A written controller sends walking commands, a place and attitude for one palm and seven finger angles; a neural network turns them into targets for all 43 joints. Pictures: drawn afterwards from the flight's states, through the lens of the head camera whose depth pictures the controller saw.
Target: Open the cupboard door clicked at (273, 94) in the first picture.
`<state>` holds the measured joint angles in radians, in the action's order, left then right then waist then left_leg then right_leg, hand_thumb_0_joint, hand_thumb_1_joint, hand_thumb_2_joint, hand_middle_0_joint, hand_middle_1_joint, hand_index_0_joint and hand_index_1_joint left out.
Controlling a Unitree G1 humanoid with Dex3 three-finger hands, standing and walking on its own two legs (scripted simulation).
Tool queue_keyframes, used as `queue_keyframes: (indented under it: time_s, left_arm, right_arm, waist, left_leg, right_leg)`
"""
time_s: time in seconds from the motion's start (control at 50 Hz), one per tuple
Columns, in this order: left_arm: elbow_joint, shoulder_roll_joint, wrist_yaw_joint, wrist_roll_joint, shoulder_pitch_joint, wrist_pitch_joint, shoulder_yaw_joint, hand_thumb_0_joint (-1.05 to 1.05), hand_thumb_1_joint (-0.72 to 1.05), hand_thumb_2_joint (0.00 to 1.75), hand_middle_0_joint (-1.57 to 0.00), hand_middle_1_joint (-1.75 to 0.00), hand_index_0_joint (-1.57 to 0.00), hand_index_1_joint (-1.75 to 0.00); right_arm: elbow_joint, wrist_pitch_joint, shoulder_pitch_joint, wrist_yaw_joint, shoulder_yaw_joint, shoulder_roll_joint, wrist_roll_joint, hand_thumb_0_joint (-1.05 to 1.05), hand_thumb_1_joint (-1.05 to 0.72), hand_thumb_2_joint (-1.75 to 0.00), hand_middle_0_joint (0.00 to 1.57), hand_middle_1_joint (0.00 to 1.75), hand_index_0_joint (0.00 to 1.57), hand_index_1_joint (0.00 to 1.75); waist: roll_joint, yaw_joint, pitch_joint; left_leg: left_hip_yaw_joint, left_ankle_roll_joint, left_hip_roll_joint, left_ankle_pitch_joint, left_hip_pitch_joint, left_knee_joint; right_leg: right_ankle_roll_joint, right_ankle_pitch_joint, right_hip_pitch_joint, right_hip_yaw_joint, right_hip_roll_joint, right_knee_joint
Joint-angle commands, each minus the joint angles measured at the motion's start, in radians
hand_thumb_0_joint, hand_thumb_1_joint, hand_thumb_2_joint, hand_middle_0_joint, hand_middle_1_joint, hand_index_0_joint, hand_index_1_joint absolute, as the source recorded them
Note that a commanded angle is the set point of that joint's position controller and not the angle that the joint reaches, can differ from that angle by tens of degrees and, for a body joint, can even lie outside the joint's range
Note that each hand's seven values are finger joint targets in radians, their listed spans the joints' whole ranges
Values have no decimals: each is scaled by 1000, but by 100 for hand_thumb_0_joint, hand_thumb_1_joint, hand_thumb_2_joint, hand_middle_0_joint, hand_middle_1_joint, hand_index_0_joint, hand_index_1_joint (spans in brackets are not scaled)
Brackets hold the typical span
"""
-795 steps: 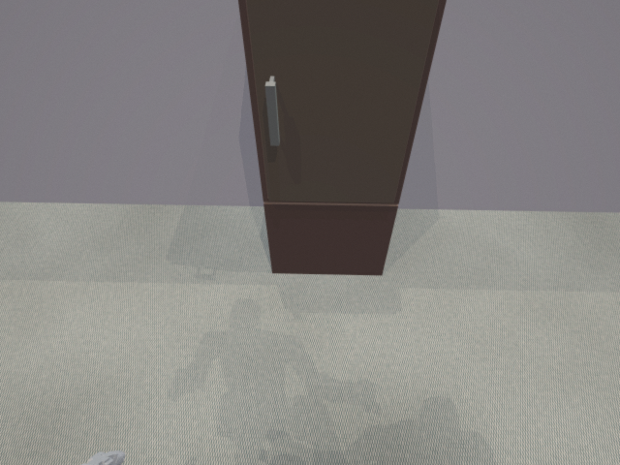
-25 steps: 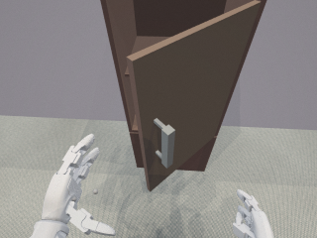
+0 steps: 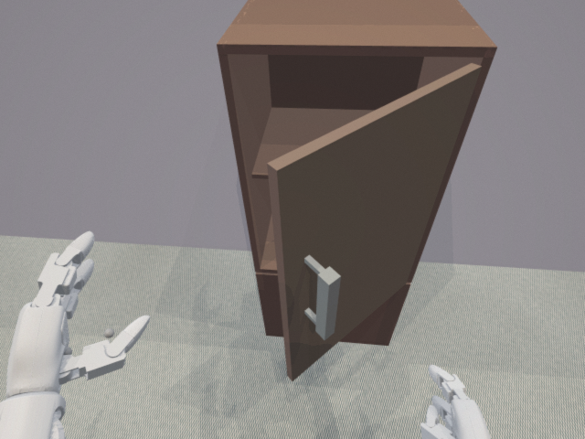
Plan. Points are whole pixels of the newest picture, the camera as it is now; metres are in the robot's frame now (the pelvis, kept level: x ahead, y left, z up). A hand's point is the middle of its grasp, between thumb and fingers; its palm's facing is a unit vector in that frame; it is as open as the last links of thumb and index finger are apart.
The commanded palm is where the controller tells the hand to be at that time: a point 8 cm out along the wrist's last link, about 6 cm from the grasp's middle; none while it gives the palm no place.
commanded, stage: draw the hand back to the body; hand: left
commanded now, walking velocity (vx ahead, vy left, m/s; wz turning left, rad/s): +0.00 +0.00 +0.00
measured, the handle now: (318, 298) +0.34 +0.00 -0.01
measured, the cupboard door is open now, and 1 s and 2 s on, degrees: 45 45 45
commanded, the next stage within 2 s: step back with the hand held close in 0.56 s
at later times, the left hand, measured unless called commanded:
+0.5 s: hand (81, 320) +0.19 +0.24 +0.15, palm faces +0.44 -0.80 -0.40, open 7.5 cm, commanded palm +0.14 +0.28 +0.18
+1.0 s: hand (76, 331) +0.18 +0.24 +0.15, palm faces +0.32 -0.79 -0.52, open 7.4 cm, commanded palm +0.12 +0.29 +0.18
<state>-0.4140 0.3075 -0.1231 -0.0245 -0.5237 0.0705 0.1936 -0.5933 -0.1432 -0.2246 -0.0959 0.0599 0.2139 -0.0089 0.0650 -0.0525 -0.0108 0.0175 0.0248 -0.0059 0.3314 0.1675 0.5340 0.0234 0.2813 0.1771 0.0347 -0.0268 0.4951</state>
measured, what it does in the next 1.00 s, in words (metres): stands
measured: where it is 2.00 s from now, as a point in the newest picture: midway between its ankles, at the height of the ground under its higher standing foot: outside the picture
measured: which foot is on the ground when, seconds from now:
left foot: down 0.00-1.00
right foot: down 0.00-1.00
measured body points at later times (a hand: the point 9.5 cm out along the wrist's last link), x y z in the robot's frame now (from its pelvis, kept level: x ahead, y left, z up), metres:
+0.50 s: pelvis +0.00 -0.01 +0.01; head -0.02 -0.03 +0.46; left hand +0.16 +0.28 +0.18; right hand +0.18 -0.24 -0.08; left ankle -0.03 +0.10 -0.74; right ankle -0.01 -0.14 -0.74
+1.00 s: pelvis -0.03 -0.01 +0.01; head -0.01 -0.02 +0.46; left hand +0.15 +0.28 +0.18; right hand +0.15 -0.26 -0.08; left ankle -0.03 +0.10 -0.74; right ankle -0.01 -0.14 -0.74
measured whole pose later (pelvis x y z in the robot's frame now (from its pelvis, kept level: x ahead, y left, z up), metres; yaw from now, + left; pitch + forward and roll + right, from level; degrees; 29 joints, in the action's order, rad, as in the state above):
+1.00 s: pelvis -0.03 -0.01 +0.01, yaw -1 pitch +0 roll -1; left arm -0.46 0.40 -0.11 -0.04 -0.57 0.14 0.37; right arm -0.57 -0.03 -0.16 -0.09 -0.02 0.25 0.00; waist 0.04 -0.01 0.03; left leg 0.03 0.02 0.01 0.24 0.22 0.46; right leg 0.01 0.18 0.24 0.02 -0.01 0.41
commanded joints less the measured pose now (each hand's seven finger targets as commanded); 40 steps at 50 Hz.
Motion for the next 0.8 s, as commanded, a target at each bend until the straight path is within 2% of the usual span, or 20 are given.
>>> queue_keyframes:
  time_s: [0.0,0.04,0.08,0.16,0.2,0.22,0.3,0.38,0.4,0.46,0.52,0.56,0.62,0.64,0.66,0.68,0.7,0.72,0.74,0.78]
  left_arm:
    - [-222,169,-16,-4,69,77,172,0,62,78,-19,-30,-19,-30]
    - [-226,182,-15,-7,91,83,201,0,69,81,-19,-30,-19,-30]
    - [-218,211,-18,-6,108,84,242,0,76,84,-19,-30,-19,-30]
    - [-198,228,-19,-19,139,89,293,0,90,90,-20,-30,-20,-30]
    - [-148,169,-10,-21,106,85,241,0,90,90,-20,-30,-20,-30]
    - [-148,164,-6,-22,104,81,232,0,90,90,-20,-30,-20,-30]
    - [-177,185,-7,-18,135,84,232,0,90,90,-20,-30,-20,-30]
    - [-213,241,-17,-10,138,91,282,0,90,90,-20,-30,-20,-30]
    - [-217,222,-16,-13,137,91,267,0,90,90,-20,-30,-20,-30]
    - [-211,218,-15,-15,131,93,267,0,90,90,-20,-30,-20,-30]
    - [-201,206,-11,-15,136,91,256,0,90,90,-20,-30,-20,-30]
    - [-176,201,-10,-18,128,89,256,0,90,90,-20,-30,-20,-30]
    - [-182,199,-5,-19,133,90,249,0,90,90,-20,-30,-20,-30]
    - [-175,200,-6,-20,131,92,253,0,90,90,-20,-30,-20,-30]
    - [-202,234,-10,-20,223,96,271,0,90,90,-20,-30,-20,-30]
    - [-225,395,-23,0,392,148,425,0,90,90,-20,-30,-20,-30]
    - [-123,285,-8,-11,212,146,353,0,90,90,-20,-30,-20,-30]
    - [-97,236,4,-13,105,140,315,0,90,90,-20,-30,-20,-30]
    - [-132,217,9,-14,72,141,290,0,90,90,-20,-30,-20,-30]
    - [-173,223,6,-15,30,147,295,0,90,90,-20,-30,-20,-30]
  right_arm:
    - [144,-61,128,0,-54,105,2,0,-90,-90,20,30,20,30]
    - [135,-58,131,5,-58,106,2,0,-90,-90,20,30,20,30]
    - [125,-56,138,5,-63,110,2,0,-90,-90,20,30,20,30]
    - [116,-46,144,5,-69,109,3,0,-90,-90,20,30,20,30]
    - [112,-44,144,8,-71,110,3,0,-90,-90,20,30,20,30]
    - [112,-40,144,10,-75,115,3,0,-90,-90,20,30,20,30]
    - [114,-37,153,11,-80,121,1,0,-90,-90,20,30,20,30]
    - [110,-47,162,3,-79,116,-2,0,-90,-90,20,30,20,30]
    - [110,-49,161,3,-76,109,-2,0,-90,-90,20,30,20,30]
    - [104,-51,159,3,-78,106,-2,0,-90,-90,20,30,20,30]
    - [100,-53,163,4,-78,107,-1,0,-90,-90,20,30,20,30]
    - [98,-53,163,5,-80,107,-1,0,-90,-90,20,30,20,30]
    - [99,-49,166,5,-81,107,1,0,-90,-90,20,30,20,30]
    - [98,-49,165,5,-82,106,-1,0,-90,-90,20,30,20,30]
    - [95,-49,170,2,-81,111,0,0,-90,-90,20,30,20,30]
    - [131,-30,150,5,-62,114,17,0,-90,-90,20,30,20,30]
    - [115,-15,150,1,-80,117,8,0,-90,-90,20,30,20,30]
    - [126,-1,150,6,-88,130,7,0,-90,-90,20,30,20,30]
    - [136,8,152,10,-91,135,5,0,-90,-90,20,30,20,30]
    - [143,22,159,8,-94,138,2,0,-90,-90,20,30,20,30]
  waist:
    - [2,-12,-58]
    - [-5,-13,-52]
    - [30,-19,-49]
    - [-8,-18,-38]
    - [-15,-12,-2]
    - [-22,-12,-11]
    - [-30,-13,-31]
    - [16,-26,-63]
    - [5,-22,-56]
    - [4,-20,-52]
    - [26,-18,-25]
    - [-20,-18,-16]
    - [-4,-17,-11]
    - [-20,-18,-18]
    - [-21,-12,-28]
    - [34,28,89]
    - [-78,31,50]
    - [-104,32,11]
    - [-84,35,-28]
    - [-30,33,-95]
  left_leg:
    - [-19,-29,33,-381,-14,-141]
    - [-19,-30,34,-394,-23,-149]
    - [-15,-31,33,-402,-32,-157]
    - [-6,-24,29,-349,-44,-174]
    - [-4,-21,30,-348,-42,-179]
    - [-1,-18,31,-344,-48,-181]
    - [-4,-13,26,-320,-55,-189]
    - [6,-11,17,-339,-69,-179]
    - [5,-12,16,-341,-68,-180]
    - [12,-11,15,-339,-77,-176]
    - [11,-13,17,-337,-74,-181]
    - [10,-11,18,-316,-72,-186]
    - [10,-9,17,-308,-75,-187]
    - [14,-7,17,-304,-80,-187]
    - [13,-6,13,-286,-82,-186]
    - [-8,0,18,-191,14,-171]
    - [-29,5,27,-204,15,-142]
    - [-17,8,25,-234,-13,-119]
    - [-7,6,26,-264,-21,-107]
    - [-8,2,33,-354,-19,-110]
  right_leg:
    - [-35,-231,-88,24,26,-85]
    - [-36,-241,-95,22,29,-98]
    - [-38,-249,-105,20,28,-111]
    - [-36,-235,-109,17,32,-135]
    - [-33,-234,-99,20,29,-142]
    - [-31,-234,-101,17,30,-146]
    - [-32,-224,-116,13,31,-154]
    - [-36,-258,-141,6,28,-155]
    - [-34,-261,-137,7,28,-154]
    - [-33,-266,-130,4,30,-164]
    - [-33,-260,-121,3,30,-169]
    - [-30,-242,-113,6,34,-174]
    - [-31,-234,-112,1,33,-180]
    - [-29,-238,-113,0,32,-183]
    - [-28,-222,-110,-4,33,-190]
    - [-30,-231,-16,-69,-2,-230]
    - [-33,-266,-11,-76,-22,-228]
    - [-36,-306,-6,-86,-29,-223]
    - [-35,-348,-16,-81,-39,-209]
    - [-35,-433,-60,-56,-44,-162]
